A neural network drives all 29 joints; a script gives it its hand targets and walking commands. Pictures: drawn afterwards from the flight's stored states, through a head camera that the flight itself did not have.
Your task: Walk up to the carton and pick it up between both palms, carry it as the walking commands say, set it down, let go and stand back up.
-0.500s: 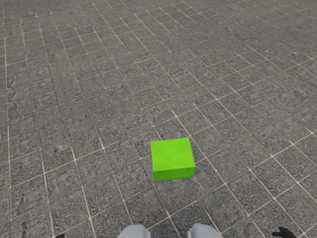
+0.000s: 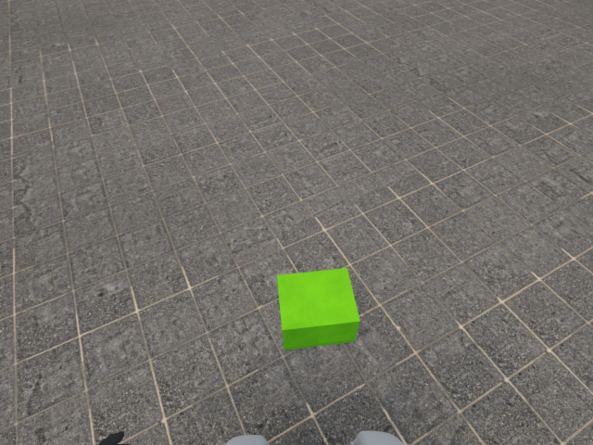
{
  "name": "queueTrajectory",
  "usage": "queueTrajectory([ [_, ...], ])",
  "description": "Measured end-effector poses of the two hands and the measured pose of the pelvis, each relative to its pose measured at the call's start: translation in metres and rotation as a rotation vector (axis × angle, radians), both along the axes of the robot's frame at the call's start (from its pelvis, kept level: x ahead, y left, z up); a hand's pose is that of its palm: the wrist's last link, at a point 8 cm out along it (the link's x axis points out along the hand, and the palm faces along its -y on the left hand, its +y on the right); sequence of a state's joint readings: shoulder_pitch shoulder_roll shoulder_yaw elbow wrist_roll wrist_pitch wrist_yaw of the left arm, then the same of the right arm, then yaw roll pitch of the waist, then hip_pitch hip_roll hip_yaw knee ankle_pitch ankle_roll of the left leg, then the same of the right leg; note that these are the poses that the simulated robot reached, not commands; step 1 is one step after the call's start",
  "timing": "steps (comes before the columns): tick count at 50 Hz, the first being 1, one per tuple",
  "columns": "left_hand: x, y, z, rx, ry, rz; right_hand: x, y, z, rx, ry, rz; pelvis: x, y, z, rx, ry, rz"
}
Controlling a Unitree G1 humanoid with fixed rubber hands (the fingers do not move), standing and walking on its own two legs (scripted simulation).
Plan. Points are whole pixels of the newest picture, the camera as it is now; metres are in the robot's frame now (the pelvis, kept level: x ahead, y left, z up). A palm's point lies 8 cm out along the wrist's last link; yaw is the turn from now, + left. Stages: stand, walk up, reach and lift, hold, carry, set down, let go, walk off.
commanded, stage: walk up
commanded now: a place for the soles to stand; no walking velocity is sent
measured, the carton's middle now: (315, 308) +0.62 -0.03 -0.66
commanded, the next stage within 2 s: none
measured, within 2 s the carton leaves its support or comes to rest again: neither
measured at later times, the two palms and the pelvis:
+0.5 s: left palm out of the picture +0.11 +0.26 -0.10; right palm out of the picture +0.12 -0.40 -0.10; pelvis +0.05 -0.07 -0.01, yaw +6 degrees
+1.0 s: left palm out of the picture +0.09 +0.25 -0.12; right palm (550, 369) +0.25 -0.37 -0.11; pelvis +0.11 -0.07 -0.01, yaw +7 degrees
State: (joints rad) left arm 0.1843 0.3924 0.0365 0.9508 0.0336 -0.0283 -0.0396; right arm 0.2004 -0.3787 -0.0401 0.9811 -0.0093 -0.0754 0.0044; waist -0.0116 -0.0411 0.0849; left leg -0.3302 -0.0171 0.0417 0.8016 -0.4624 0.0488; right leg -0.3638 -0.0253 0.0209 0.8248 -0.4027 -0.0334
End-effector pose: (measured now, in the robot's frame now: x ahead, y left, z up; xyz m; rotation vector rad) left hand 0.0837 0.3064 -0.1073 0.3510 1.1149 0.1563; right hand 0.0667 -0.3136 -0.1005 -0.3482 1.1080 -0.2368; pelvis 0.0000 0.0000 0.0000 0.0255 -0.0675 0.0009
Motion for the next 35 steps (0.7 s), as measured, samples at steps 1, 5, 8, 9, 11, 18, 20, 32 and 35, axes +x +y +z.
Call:
queueTrajectory([
  [1,-0.002,0.002,-0.001,-0.002,0.004,0.002,-0.003,-0.002,0.001,-0.006,-0.001,0.003,0.001,0.0,-0.001,0.007,0.001,0.001],
  [5,0.001,0.005,0.0,0.013,0.017,0.005,-0.025,-0.016,0.003,-0.04,0.029,-0.012,0.009,-0.003,-0.003,0.027,0.003,-0.01],
  [8,0.014,0.002,0.005,0.021,0.001,0.002,-0.045,-0.032,0.006,-0.062,0.081,-0.039,0.015,-0.013,-0.002,0.031,-0.003,-0.013],
  [9,0.019,0.0,0.007,0.023,-0.006,-0.001,-0.05,-0.038,0.007,-0.067,0.096,-0.047,0.017,-0.017,-0.001,0.03,-0.004,-0.014],
  [11,0.031,-0.006,0.011,0.029,-0.02,-0.009,-0.057,-0.051,0.008,-0.074,0.117,-0.06,0.022,-0.027,-0.002,0.024,-0.006,-0.015],
  [18,0.058,-0.032,0.016,0.052,-0.145,0.011,-0.029,-0.087,-0.007,-0.083,0.159,-0.025,0.037,-0.059,-0.014,-0.039,-0.03,0.033],
  [20,0.054,-0.039,0.015,0.046,-0.149,0.037,-0.006,-0.089,-0.006,-0.08,0.135,0.017,0.04,-0.063,-0.013,-0.046,-0.039,0.049],
  [32,0.001,-0.047,-0.022,0.004,0.031,0.182,0.109,-0.071,0.006,-0.094,-0.023,0.173,0.071,-0.063,-0.017,-0.017,-0.023,0.113],
  [35,-0.002,-0.051,-0.024,0.003,0.067,0.197,0.122,-0.069,0.005,-0.086,-0.032,0.172,0.077,-0.066,-0.016,-0.006,-0.016,0.119],
])
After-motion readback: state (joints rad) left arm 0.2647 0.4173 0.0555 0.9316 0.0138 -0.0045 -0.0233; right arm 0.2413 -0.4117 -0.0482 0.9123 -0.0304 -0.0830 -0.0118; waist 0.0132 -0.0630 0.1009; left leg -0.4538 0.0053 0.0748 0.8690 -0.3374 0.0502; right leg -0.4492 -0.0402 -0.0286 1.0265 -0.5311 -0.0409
